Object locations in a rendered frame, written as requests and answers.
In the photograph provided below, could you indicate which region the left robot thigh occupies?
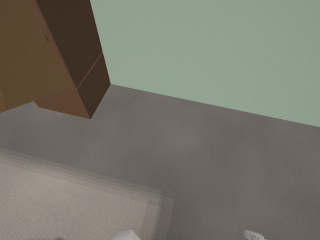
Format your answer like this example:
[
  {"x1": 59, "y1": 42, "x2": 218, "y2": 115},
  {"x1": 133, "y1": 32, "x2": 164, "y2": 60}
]
[{"x1": 109, "y1": 230, "x2": 141, "y2": 240}]

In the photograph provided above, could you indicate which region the robot right hand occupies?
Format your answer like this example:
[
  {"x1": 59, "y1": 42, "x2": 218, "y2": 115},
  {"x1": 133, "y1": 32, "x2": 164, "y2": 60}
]
[{"x1": 243, "y1": 230, "x2": 267, "y2": 240}]

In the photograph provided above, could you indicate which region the cupboard door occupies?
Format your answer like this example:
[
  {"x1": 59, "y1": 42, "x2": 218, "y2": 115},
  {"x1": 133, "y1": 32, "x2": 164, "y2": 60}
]
[{"x1": 0, "y1": 0, "x2": 71, "y2": 113}]

